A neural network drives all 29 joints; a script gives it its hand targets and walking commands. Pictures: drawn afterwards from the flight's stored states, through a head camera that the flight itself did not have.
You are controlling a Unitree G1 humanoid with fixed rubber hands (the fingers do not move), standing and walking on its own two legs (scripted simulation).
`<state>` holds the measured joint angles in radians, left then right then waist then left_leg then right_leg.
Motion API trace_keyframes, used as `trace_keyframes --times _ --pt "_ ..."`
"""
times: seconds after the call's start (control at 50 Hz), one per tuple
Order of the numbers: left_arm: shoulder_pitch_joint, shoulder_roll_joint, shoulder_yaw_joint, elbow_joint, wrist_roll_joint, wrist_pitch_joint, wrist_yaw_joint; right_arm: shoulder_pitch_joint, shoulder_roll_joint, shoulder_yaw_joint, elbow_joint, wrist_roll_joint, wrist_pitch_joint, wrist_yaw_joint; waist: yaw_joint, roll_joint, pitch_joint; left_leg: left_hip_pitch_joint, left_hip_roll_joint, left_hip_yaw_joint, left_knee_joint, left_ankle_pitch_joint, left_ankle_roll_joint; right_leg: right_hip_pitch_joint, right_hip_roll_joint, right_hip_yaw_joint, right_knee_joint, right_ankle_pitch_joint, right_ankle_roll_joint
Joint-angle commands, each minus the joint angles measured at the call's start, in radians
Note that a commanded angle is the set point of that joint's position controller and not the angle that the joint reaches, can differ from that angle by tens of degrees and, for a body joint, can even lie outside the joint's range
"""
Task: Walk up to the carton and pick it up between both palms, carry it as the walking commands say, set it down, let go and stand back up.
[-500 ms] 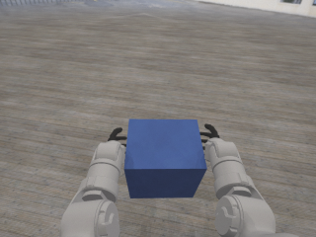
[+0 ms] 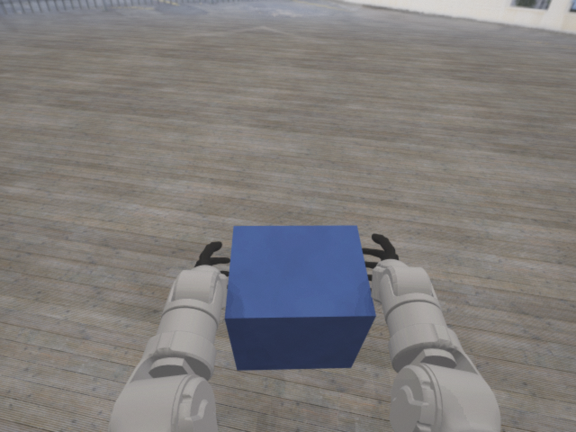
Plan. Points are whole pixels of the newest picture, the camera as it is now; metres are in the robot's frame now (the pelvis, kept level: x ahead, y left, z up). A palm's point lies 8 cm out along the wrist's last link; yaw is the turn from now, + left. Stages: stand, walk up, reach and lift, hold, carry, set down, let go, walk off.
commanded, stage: reach and lift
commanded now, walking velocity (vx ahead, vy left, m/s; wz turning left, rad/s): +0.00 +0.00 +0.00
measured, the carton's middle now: (295, 300) +0.35 -0.01 +0.00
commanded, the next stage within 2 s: hold in 0.46 s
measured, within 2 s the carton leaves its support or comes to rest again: neither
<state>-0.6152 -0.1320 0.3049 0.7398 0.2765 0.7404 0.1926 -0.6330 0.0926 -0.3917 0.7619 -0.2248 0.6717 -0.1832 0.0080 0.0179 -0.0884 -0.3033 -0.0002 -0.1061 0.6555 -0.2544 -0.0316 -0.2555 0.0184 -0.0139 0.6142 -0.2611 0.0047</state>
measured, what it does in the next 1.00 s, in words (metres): stands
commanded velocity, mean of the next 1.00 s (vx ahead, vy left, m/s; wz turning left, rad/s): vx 0.00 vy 0.00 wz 0.00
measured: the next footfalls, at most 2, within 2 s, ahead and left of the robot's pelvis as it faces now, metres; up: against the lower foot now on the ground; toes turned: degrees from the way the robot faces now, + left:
none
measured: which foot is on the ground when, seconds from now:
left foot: down 0.00-1.00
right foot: down 0.00-1.00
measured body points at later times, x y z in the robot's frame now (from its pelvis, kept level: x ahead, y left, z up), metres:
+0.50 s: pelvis +0.00 +0.00 +0.00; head -0.08 +0.01 +0.44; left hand +0.33 +0.14 +0.06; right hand +0.34 -0.14 +0.07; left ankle +0.07 +0.13 -0.72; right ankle +0.05 -0.12 -0.72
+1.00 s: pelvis -0.01 +0.00 +0.00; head -0.10 +0.01 +0.44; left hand +0.32 +0.14 +0.06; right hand +0.33 -0.14 +0.07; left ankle +0.07 +0.13 -0.72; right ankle +0.05 -0.12 -0.72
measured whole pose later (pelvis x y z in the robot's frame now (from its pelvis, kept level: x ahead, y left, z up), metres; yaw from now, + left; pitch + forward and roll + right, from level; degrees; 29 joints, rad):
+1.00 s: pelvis -0.01 +0.00 +0.00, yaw +0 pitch -6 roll -1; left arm -0.55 -0.14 0.30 0.69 0.29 0.74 0.18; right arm -0.56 0.13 -0.39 0.68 -0.22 0.69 -0.19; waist 0.01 0.01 -0.12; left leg -0.30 0.00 -0.11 0.66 -0.25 -0.03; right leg -0.26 0.02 -0.01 0.61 -0.25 0.00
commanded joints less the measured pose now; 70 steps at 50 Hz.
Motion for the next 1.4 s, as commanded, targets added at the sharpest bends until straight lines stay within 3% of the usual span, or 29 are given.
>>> trace_keyframes --times 0.0,0.06,0.08,0.14,0.16,0.26,0.3,0.32,0.36,0.4,0.5,0.56,0.64,0.66,0.72,0.76,0.8,0.86,1.0,1.02,1.04,1.12,1.16,1.2,1.24,1.26,1.28,1.32,1.38 --pt "-0.827 -1.111 -0.296 -0.137 -0.279 -0.124 -0.482 -0.696 1.212 0.339 0.033 0.193 -0.030 0.475 -0.023 -0.054 -0.419 0.128 -0.083 0.097 -0.186 -0.013 0.028 0.098 0.045 0.067 -0.182 -0.046 0.005" --pt "-0.844 -1.099 -0.290 -0.131 -0.280 -0.133 -0.487 -0.716 1.210 0.334 0.028 0.196 -0.040 0.479 -0.017 -0.030 -0.412 0.113 -0.083 0.103 -0.189 -0.058 0.026 0.098 0.041 0.066 -0.187 -0.094 0.001" --pt "-0.830 -1.114 -0.296 -0.127 -0.275 -0.135 -0.487 -0.709 1.215 0.339 0.021 0.192 -0.045 0.481 -0.016 -0.043 -0.423 0.120 -0.084 0.100 -0.190 -0.037 0.026 0.094 0.042 0.067 -0.185 -0.071 0.002" --pt "-0.800 -1.128 -0.313 -0.127 -0.283 -0.130 -0.484 -0.705 1.197 0.344 -0.006 0.203 -0.051 0.485 -0.018 -0.010 -0.433 0.126 -0.081 0.099 -0.192 -0.012 0.020 0.107 0.042 0.064 -0.182 -0.033 -0.006" --pt "-0.798 -1.131 -0.316 -0.127 -0.279 -0.129 -0.484 -0.679 1.198 0.337 0.019 0.189 -0.045 0.483 -0.030 -0.020 -0.432 0.123 -0.080 0.099 -0.199 -0.001 0.021 0.117 0.042 0.061 -0.181 -0.013 -0.003" --pt "-0.739 -1.117 -0.315 -0.135 -0.278 -0.123 -0.486 -0.654 1.214 0.374 -0.024 0.205 -0.034 0.485 -0.005 -0.041 -0.434 0.155 -0.082 0.094 -0.192 0.030 0.027 0.110 0.041 0.064 -0.185 0.002 0.003" --pt "-0.739 -1.126 -0.325 -0.137 -0.279 -0.117 -0.491 -0.657 1.207 0.379 -0.039 0.202 -0.034 0.485 -0.012 -0.035 -0.451 0.151 -0.084 0.096 -0.193 0.019 0.027 0.131 0.043 0.067 -0.181 0.006 0.005" --pt "-0.746 -1.125 -0.328 -0.149 -0.274 -0.118 -0.490 -0.635 1.217 0.375 -0.030 0.201 -0.031 0.487 -0.013 -0.015 -0.442 0.148 -0.082 0.095 -0.198 0.017 0.023 0.125 0.043 0.064 -0.182 0.006 0.001" --pt "-0.758 -1.129 -0.354 -0.205 -0.295 -0.125 -0.486 -0.629 1.232 0.408 -0.056 0.226 -0.030 0.489 -0.006 -0.018 -0.503 0.169 -0.082 0.089 -0.190 0.086 0.027 0.148 0.043 0.067 -0.170 0.081 0.005" --pt "-0.747 -1.140 -0.367 -0.210 -0.304 -0.116 -0.484 -0.618 1.220 0.409 -0.066 0.222 -0.025 0.490 -0.020 -0.014 -0.495 0.171 -0.081 0.086 -0.193 0.092 0.023 0.153 0.046 0.062 -0.170 0.094 0.004" --pt "-0.719 -1.125 -0.403 -0.276 -0.318 -0.110 -0.481 -0.547 1.235 0.446 -0.086 0.234 -0.007 0.490 -0.011 -0.014 -0.512 0.197 -0.082 0.077 -0.192 0.157 0.026 0.174 0.047 0.070 -0.168 0.164 0.006" --pt "-0.726 -1.125 -0.403 -0.264 -0.317 -0.103 -0.482 -0.548 1.220 0.439 -0.073 0.218 -0.002 0.490 -0.029 -0.023 -0.482 0.183 -0.079 0.073 -0.194 0.099 0.026 0.143 0.046 0.068 -0.173 0.094 0.003" --pt "-0.702 -1.125 -0.396 -0.217 -0.311 -0.090 -0.486 -0.556 1.205 0.442 -0.083 0.222 0.002 0.492 -0.024 -0.009 -0.403 0.160 -0.079 0.077 -0.201 0.006 0.025 0.105 0.042 0.068 -0.183 -0.011 -0.006" --pt "-0.709 -1.116 -0.387 -0.218 -0.304 -0.092 -0.485 -0.557 1.211 0.434 -0.067 0.215 0.003 0.495 -0.014 -0.014 -0.420 0.145 -0.078 0.076 -0.199 0.005 0.027 0.123 0.041 0.070 -0.178 -0.004 -0.006" --pt "-0.703 -1.140 -0.410 -0.244 -0.317 -0.094 -0.488 -0.536 1.219 0.448 -0.087 0.220 0.001 0.495 -0.030 0.005 -0.442 0.170 -0.074 0.074 -0.204 0.020 0.024 0.127 0.043 0.067 -0.176 0.015 -0.009" --pt "-0.686 -1.133 -0.412 -0.241 -0.316 -0.096 -0.491 -0.559 1.215 0.476 -0.136 0.228 -0.002 0.495 -0.009 -0.017 -0.466 0.157 -0.076 0.075 -0.201 0.037 0.029 0.148 0.046 0.064 -0.171 0.035 -0.004" --pt "-0.693 -1.144 -0.415 -0.230 -0.318 -0.092 -0.490 -0.555 1.218 0.476 -0.132 0.227 0.001 0.494 -0.020 -0.008 -0.449 0.163 -0.078 0.075 -0.202 0.024 0.026 0.134 0.045 0.068 -0.179 0.010 -0.007" --pt "-0.722 -1.135 -0.426 -0.269 -0.327 -0.097 -0.494 -0.551 1.226 0.479 -0.125 0.231 0.003 0.497 -0.018 -0.010 -0.456 0.158 -0.075 0.073 -0.199 0.004 0.029 0.140 0.043 0.072 -0.175 -0.006 -0.008" --pt "-0.695 -1.121 -0.393 -0.217 -0.306 -0.092 -0.501 -0.538 1.222 0.465 -0.097 0.214 0.008 0.500 -0.011 -0.020 -0.424 0.138 -0.078 0.085 -0.205 -0.035 0.030 0.131 0.038 0.071 -0.189 -0.057 -0.005" --pt "-0.816 -1.033 -0.434 -0.296 -0.372 -0.101 -0.458 -0.623 1.175 0.526 -0.179 0.264 0.007 0.468 -0.034 0.028 -0.456 0.115 0.131 -0.060 -0.119 0.098 0.022 0.017 -0.108 0.090 -0.045 0.029 -0.030" --pt "-0.808 -1.057 -0.456 -0.330 -0.394 -0.092 -0.441 -0.624 1.192 0.558 -0.216 0.287 0.013 0.455 -0.029 0.094 -0.483 0.101 0.181 -0.115 -0.119 0.108 0.038 -0.025 -0.096 0.087 0.012 0.025 -0.027" --pt "-0.866 -1.093 -0.521 -0.444 -0.468 -0.011 -0.396 -0.633 1.230 0.605 -0.320 0.328 0.090 0.410 -0.018 0.180 -0.391 -0.004 0.269 -0.232 -0.263 -0.202 0.085 -0.113 -0.026 0.034 0.081 -0.151 -0.001" --pt "-0.852 -1.108 -0.565 -0.524 -0.504 0.035 -0.380 -0.560 1.250 0.623 -0.352 0.337 0.145 0.391 -0.017 0.180 -0.385 -0.080 0.255 -0.214 -0.277 -0.310 0.077 -0.055 -0.022 0.030 0.050 -0.142 -0.013" --pt "-0.777 -1.120 -0.583 -0.534 -0.511 0.089 -0.368 -0.529 1.259 0.658 -0.399 0.350 0.200 0.369 -0.014 0.082 -0.386 -0.132 0.183 -0.099 -0.190 -0.244 0.038 0.034 -0.043 0.054 -0.069 -0.110 -0.039" --pt "-0.742 -1.124 -0.595 -0.564 -0.521 0.144 -0.352 -0.571 1.263 0.708 -0.498 0.395 0.255 0.344 -0.014 -0.121 -0.388 -0.187 0.049 0.087 0.077 -0.103 -0.026 0.067 -0.171 0.220 -0.180 -0.021 -0.105" --pt "-0.712 -1.113 -0.600 -0.586 -0.526 0.173 -0.343 -0.554 1.259 0.714 -0.503 0.406 0.288 0.336 -0.012 -0.180 -0.375 -0.205 0.014 0.125 0.190 -0.139 -0.033 0.037 -0.217 0.251 -0.195 -0.010 -0.142" --pt "-0.695 -1.106 -0.604 -0.635 -0.530 0.197 -0.331 -0.549 1.267 0.740 -0.533 0.431 0.321 0.324 -0.015 -0.202 -0.375 -0.177 0.012 0.152 0.223 -0.172 -0.026 -0.008 -0.230 0.252 -0.212 -0.070 -0.159" --pt "-0.576 -1.062 -0.602 -0.739 -0.532 0.249 -0.298 -0.452 1.256 0.782 -0.616 0.473 0.384 0.300 -0.019 -0.223 -0.365 -0.147 0.020 0.175 0.186 -0.163 -0.014 -0.007 -0.214 0.214 -0.210 -0.005 -0.154" --pt "-0.533 -1.029 -0.631 -0.823 -0.536 0.322 -0.260 -0.342 1.243 0.799 -0.647 0.495 0.466 0.277 -0.036 -0.134 -0.415 -0.030 0.053 0.147 -0.053 -0.024 0.020 -0.019 -0.149 0.128 -0.048 0.308 -0.112"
